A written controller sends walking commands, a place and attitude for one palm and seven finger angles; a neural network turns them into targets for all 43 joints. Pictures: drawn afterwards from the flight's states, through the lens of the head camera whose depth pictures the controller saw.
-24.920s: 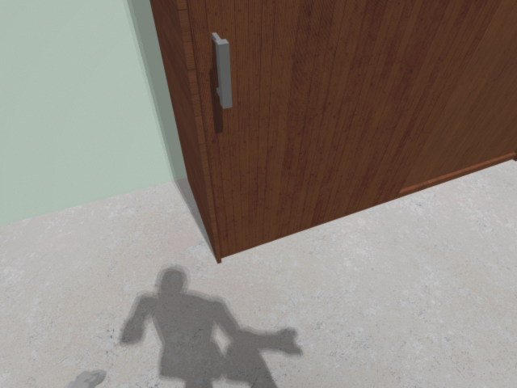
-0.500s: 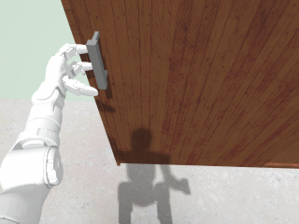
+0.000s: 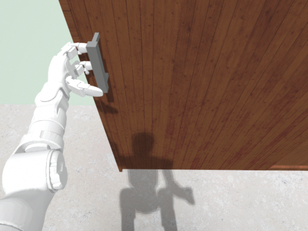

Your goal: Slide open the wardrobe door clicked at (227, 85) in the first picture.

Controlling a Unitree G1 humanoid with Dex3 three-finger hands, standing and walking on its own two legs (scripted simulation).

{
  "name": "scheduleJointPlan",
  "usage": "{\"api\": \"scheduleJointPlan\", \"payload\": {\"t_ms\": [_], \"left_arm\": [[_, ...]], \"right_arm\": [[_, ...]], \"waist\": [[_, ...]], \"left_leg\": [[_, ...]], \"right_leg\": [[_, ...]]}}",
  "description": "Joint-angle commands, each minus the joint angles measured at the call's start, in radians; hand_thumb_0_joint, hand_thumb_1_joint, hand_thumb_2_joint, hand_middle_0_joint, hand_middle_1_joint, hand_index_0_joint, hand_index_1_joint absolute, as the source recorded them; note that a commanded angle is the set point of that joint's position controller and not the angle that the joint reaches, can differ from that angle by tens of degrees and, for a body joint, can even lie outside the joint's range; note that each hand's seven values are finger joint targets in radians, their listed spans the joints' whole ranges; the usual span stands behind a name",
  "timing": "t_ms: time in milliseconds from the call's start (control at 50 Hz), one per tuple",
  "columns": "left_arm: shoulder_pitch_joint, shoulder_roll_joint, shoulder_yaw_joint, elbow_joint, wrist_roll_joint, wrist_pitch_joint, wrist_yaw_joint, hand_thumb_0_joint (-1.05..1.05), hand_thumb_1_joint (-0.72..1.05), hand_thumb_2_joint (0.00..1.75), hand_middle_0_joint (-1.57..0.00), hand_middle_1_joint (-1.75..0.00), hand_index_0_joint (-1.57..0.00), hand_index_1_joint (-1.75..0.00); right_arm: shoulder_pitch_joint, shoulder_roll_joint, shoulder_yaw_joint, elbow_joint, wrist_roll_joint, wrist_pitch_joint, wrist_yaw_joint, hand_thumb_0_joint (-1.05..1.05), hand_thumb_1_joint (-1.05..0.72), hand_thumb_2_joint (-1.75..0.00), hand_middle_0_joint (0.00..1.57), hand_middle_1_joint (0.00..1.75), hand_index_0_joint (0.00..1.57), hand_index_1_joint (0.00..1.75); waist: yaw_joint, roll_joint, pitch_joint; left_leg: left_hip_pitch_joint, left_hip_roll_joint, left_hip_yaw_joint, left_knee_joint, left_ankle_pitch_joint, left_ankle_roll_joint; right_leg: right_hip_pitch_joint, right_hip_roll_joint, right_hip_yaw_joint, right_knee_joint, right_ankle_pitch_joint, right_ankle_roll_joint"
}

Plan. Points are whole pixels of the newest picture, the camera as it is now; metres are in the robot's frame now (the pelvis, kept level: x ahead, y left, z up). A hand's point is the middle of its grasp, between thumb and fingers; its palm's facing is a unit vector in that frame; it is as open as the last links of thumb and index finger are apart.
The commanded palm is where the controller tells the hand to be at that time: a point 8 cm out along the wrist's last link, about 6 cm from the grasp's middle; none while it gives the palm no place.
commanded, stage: slide the fingers in behind the handle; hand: left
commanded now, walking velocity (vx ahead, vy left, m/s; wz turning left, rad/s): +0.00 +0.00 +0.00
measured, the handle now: (100, 64) +0.52 +0.13 +0.15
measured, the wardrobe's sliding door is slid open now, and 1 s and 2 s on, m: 0.00 0.00 0.00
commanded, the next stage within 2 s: grip the handle and tug to test in 1.70 s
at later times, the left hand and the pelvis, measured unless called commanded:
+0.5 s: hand (94, 78) +0.46 +0.13 +0.16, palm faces -0.05 -1.00 -0.01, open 14.1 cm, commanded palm +0.44 +0.18 +0.15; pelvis -0.01 -0.01 +0.00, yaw +1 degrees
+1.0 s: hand (103, 79) +0.46 +0.11 +0.15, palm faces -0.08 -1.00 +0.00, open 14.0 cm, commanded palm +0.44 +0.17 +0.15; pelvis +0.00 -0.01 +0.00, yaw +0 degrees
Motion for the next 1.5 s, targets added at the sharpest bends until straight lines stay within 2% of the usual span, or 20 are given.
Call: {"api": "scheduleJointPlan", "payload": {"t_ms": [0, 60, 100, 160, 220, 260, 320, 440, 460, 520, 580, 660, 700, 760, 920, 1100, 1140, 1300, 1420, 1480], "left_arm": [[-0.455, 0.191, 0.012, -0.259, 0.001, -0.07, 0.025, 0.0, -0.5, 0.3, -0.3, -1.2, -0.3, -1.2], [-0.431, 0.188, 0.016, -0.275, 0.001, -0.079, 0.043, 0.0, -0.5, 0.3, -0.3, -1.2, -0.3, -1.2], [-0.441, 0.177, 0.006, -0.307, 0.0, -0.079, 0.047, 0.0, -0.5, 0.3, -0.3, -1.2, -0.3, -1.2], [-0.449, 0.206, 0.024, -0.329, -0.003, -0.085, 0.054, 0.0, -0.5, 0.3, -0.3, -1.2, -0.3, -1.2], [-0.45, 0.134, -0.032, -0.369, 0.0, -0.087, 0.059, 0.0, -0.5, 0.3, -0.3, -1.2, -0.3, -1.2], [-0.436, 0.125, -0.039, -0.372, -0.003, -0.087, 0.065, 0.0, -0.5, 0.3, -0.3, -1.2, -0.3, -1.2], [-0.461, 0.135, -0.032, -0.276, -0.007, -0.06, 0.07, 0.0, -0.5, 0.3, -0.3, -1.2, -0.3, -1.2], [-0.484, 0.139, -0.035, -0.301, 0.0, -0.079, 0.068, 0.0, -0.5, 0.3, -0.3, -1.2, -0.3, -1.2], [-0.454, 0.131, -0.035, -0.292, -0.003, -0.084, 0.067, 0.0, -0.5, 0.3, -0.3, -1.2, -0.3, -1.2], [-0.476, 0.076, -0.078, -0.277, -0.009, -0.078, 0.061, 0.0, -0.5, 0.3, -0.3, -1.2, -0.3, -1.2], [-0.479, 0.142, -0.028, -0.227, -0.008, -0.065, 0.072, 0.0, -0.5, 0.3, -0.3, -1.2, -0.3, -1.2], [-0.486, 0.19, 0.015, -0.295, -0.002, -0.086, 0.088, 0.0, -0.5, 0.3, -0.3, -1.2, -0.3, -1.2], [-0.491, 0.163, -0.005, -0.323, 0.004, -0.101, 0.092, 0.0, -0.5, 0.3, -0.3, -1.2, -0.3, -1.2], [-0.453, 0.16, -0.005, -0.307, 0.005, -0.106, 0.09, 0.0, -0.5, 0.3, -0.3, -1.2, -0.3, -1.2], [-0.436, 0.053, -0.076, -0.291, -0.008, -0.06, 0.084, 0.0, -0.5, 0.3, -0.3, -1.2, -0.3, -1.2], [-0.433, 0.092, -0.034, -0.339, 0.009, -0.088, 0.13, 0.0, -0.5, 0.3, -0.3, -1.2, -0.3, -1.2], [-0.444, 0.065, -0.061, -0.322, 0.011, -0.081, 0.129, 0.0, -0.5, 0.3, -0.3, -1.2, -0.3, -1.2], [-0.459, -0.02, -0.123, -0.36, 0.001, -0.075, 0.135, 0.0, -0.5, 0.3, -0.3, -1.2, -0.3, -1.2], [-0.446, 0.011, -0.099, -0.353, 0.008, -0.077, 0.143, 0.0, -0.5, 0.3, -0.3, -1.2, -0.3, -1.2], [-0.452, -0.017, -0.121, -0.347, 0.004, -0.074, 0.142, 0.0, -0.5, 0.3, -0.3, -1.2, -0.3, -1.2]], "right_arm": [[0.052, -0.155, -0.063, -0.109, 0.0, -0.033, -0.002, 0.0, -0.9, -0.9, 0.2, 0.3, 0.2, 0.3], [0.049, -0.156, -0.064, -0.117, -0.002, -0.035, 0.0, 0.0, -0.9, -0.9, 0.2, 0.3, 0.2, 0.3], [0.035, -0.154, -0.064, -0.122, 0.002, -0.034, 0.0, 0.0, -0.9, -0.9, 0.2, 0.3, 0.2, 0.3], [0.033, -0.156, -0.064, -0.121, 0.004, -0.036, -0.007, 0.0, -0.9, -0.9, 0.2, 0.3, 0.2, 0.3], [0.01, -0.143, -0.063, -0.123, 0.006, -0.044, -0.005, 0.0, -0.9, -0.9, 0.2, 0.3, 0.2, 0.3], [0.008, -0.143, -0.061, -0.124, 0.006, -0.048, -0.007, 0.0, -0.9, -0.9, 0.2, 0.3, 0.2, 0.3], [0.002, -0.147, -0.058, -0.105, 0.009, -0.045, -0.011, 0.0, -0.9, -0.9, 0.2, 0.3, 0.2, 0.3], [-0.001, -0.142, -0.057, -0.108, 0.007, -0.055, -0.012, 0.0, -0.9, -0.9, 0.2, 0.3, 0.2, 0.3], [0.003, -0.142, -0.056, -0.112, 0.006, -0.055, -0.011, 0.0, -0.9, -0.9, 0.2, 0.3, 0.2, 0.3], [-0.001, -0.138, -0.057, -0.106, 0.009, -0.057, -0.007, 0.0, -0.9, -0.9, 0.2, 0.3, 0.2, 0.3], [0.006, -0.149, -0.058, -0.096, 0.008, -0.052, -0.011, 0.0, -0.9, -0.9, 0.2, 0.3, 0.2, 0.3], [0.012, -0.148, -0.058, -0.108, 0.003, -0.054, -0.01, 0.0, -0.9, -0.9, 0.2, 0.3, 0.2, 0.3], [0.006, -0.138, -0.057, -0.11, 0.002, -0.054, -0.006, 0.0, -0.9, -0.9, 0.2, 0.3, 0.2, 0.3], [0.015, -0.139, -0.061, -0.104, 0.002, -0.053, -0.005, 0.0, -0.9, -0.9, 0.2, 0.3, 0.2, 0.3], [0.009, -0.136, -0.064, -0.103, 0.008, -0.048, 0.0, 0.0, -0.9, -0.9, 0.2, 0.3, 0.2, 0.3], [0.008, -0.132, -0.066, -0.095, 0.0, -0.052, 0.005, 0.0, -0.9, -0.9, 0.2, 0.3, 0.2, 0.3], [0.001, -0.129, -0.066, -0.096, 0.004, -0.049, 0.006, 0.0, -0.9, -0.9, 0.2, 0.3, 0.2, 0.3], [-0.009, -0.123, -0.067, -0.099, 0.005, -0.055, 0.008, 0.0, -0.9, -0.9, 0.2, 0.3, 0.2, 0.3], [-0.005, -0.128, -0.068, -0.092, 0.002, -0.054, 0.011, 0.0, -0.9, -0.9, 0.2, 0.3, 0.2, 0.3], [-0.012, -0.125, -0.066, -0.093, 0.003, -0.056, 0.009, 0.0, -0.9, -0.9, 0.2, 0.3, 0.2, 0.3]], "waist": [[0.004, 0.027, -0.351], [0.006, -0.029, -0.331], [0.007, -0.003, -0.345], [0.009, -0.033, -0.346], [0.01, 0.034, -0.343], [0.009, 0.021, -0.338], [-0.007, -0.048, -0.249], [0.003, 0.002, -0.32], [0.008, -0.033, -0.331], [-0.009, -0.017, -0.309], [-0.006, -0.055, -0.274], [0.015, -0.05, -0.35], [0.015, -0.002, -0.374], [0.012, -0.053, -0.358], [0.004, -0.034, -0.296], [0.022, -0.028, -0.352], [0.007, -0.046, -0.312], [0.001, -0.014, -0.335], [0.008, -0.045, -0.333], [0.001, -0.039, -0.32]], "left_leg": [[0.4, -0.03, -0.059, -0.043, 0.289, 0.027], [0.383, -0.029, -0.058, -0.046, 0.259, 0.031], [0.392, -0.03, -0.056, -0.054, 0.243, 0.027], [0.389, -0.031, -0.053, -0.055, 0.231, 0.032], [0.426, -0.032, -0.055, -0.059, 0.238, 0.024], [0.429, -0.033, -0.053, -0.058, 0.236, 0.028], [0.35, -0.037, -0.048, -0.075, 0.147, 0.032], [0.377, -0.044, -0.045, -0.067, 0.184, 0.031], [0.377, -0.046, -0.047, -0.065, 0.194, 0.033], [0.38, -0.044, -0.045, -0.066, 0.187, 0.03], [0.324, -0.046, -0.042, -0.071, 0.147, 0.036], [0.34, -0.052, -0.039, -0.065, 0.199, 0.038], [0.367, -0.052, -0.038, -0.061, 0.219, 0.034], [0.357, -0.05, -0.033, -0.058, 0.229, 0.039], [0.366, -0.048, -0.033, -0.074, 0.215, 0.034], [0.395, -0.048, -0.036, -0.069, 0.261, 0.03], [0.378, -0.048, -0.032, -0.073, 0.235, 0.032], [0.436, -0.043, -0.042, -0.068, 0.278, 0.027], [0.419, -0.044, -0.045, -0.071, 0.266, 0.027], [0.421, -0.046, -0.043, -0.07, 0.261, 0.03]], "right_leg": [[-0.041, 0.03, -0.008, -0.076, 0.394, -0.019], [-0.031, 0.034, -0.009, -0.082, 0.371, -0.017], [-0.024, 0.032, -0.004, -0.084, 0.367, -0.017], [-0.004, 0.032, -0.001, -0.091, 0.365, -0.016], [-0.025, 0.031, -0.002, -0.091, 0.363, -0.019], [-0.019, 0.031, -0.003, -0.097, 0.36, -0.019], [-0.031, 0.027, 0.005, -0.121, 0.316, -0.01], [-0.003, 0.021, 0.014, -0.109, 0.355, -0.015], [0.013, 0.024, 0.008, -0.105, 0.366, -0.015], [-0.016, 0.024, 0.007, -0.108, 0.362, -0.012], [-0.006, 0.02, 0.015, -0.12, 0.337, -0.009], [0.048, 0.021, 0.018, -0.103, 0.397, -0.011], [0.044, 0.021, 0.019, -0.096, 0.418, -0.012], [0.056, 0.025, 0.019, -0.101, 0.44, -0.009], [0.016, 0.028, 0.008, -0.117, 0.412, -0.01], [0.04, 0.027, 0.006, -0.099, 0.447, -0.012], [0.027, 0.026, 0.008, -0.111, 0.431, -0.01], [0.007, 0.03, -0.001, -0.105, 0.44, -0.014], [0.023, 0.031, -0.003, -0.105, 0.436, -0.015], [0.011, 0.031, -0.001, -0.112, 0.433, -0.013]]}}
